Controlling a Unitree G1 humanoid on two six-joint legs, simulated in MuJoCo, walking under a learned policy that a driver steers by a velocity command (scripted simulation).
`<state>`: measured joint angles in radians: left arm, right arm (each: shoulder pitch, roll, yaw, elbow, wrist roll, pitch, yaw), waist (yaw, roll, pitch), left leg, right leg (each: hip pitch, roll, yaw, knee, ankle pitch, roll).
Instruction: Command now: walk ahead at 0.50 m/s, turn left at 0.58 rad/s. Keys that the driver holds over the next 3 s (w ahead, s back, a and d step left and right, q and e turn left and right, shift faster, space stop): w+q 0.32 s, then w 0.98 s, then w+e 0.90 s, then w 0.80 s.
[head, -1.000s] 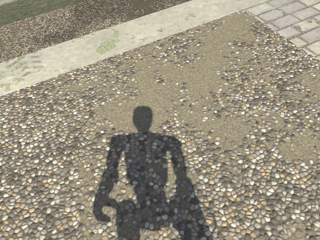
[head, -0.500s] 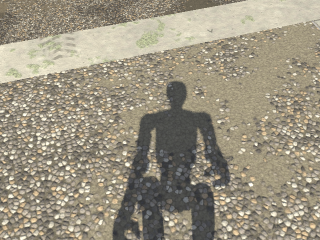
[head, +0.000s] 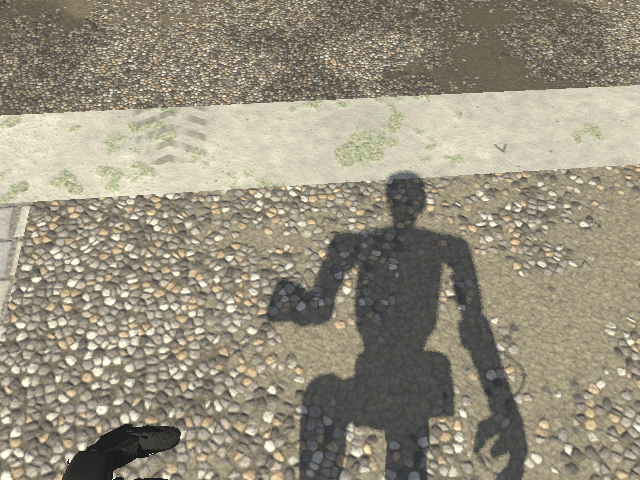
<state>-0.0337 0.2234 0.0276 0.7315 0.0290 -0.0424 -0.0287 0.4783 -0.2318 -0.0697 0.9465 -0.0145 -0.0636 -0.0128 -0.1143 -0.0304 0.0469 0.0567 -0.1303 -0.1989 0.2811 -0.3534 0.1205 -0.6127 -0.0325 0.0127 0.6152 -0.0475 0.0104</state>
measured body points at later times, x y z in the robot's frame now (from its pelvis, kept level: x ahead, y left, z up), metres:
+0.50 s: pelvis +0.26 -0.01 +0.01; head +0.29 +0.00 +0.45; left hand +0.16 +0.23 -0.13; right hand +0.52 -0.16 -0.09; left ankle +0.36 +0.15 -0.70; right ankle +0.18 -0.13 -0.73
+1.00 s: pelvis +0.50 +0.10 +0.01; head +0.52 +0.11 +0.46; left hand +0.58 +0.37 -0.11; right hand +0.54 -0.16 -0.13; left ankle +0.38 +0.13 -0.73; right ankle +0.69 +0.01 -0.69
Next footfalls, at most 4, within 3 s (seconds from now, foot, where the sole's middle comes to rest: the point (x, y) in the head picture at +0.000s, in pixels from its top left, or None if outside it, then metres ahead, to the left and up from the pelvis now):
0.06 right None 0.22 -0.12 -0.77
0.58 left None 0.42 0.15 -0.77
1.14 right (254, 334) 0.77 0.07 -0.77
1.66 left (149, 267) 0.98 0.31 -0.77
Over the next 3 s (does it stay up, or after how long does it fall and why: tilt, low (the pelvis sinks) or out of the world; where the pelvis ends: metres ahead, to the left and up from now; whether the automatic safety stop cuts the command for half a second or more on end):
stays up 1.31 0.13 0.00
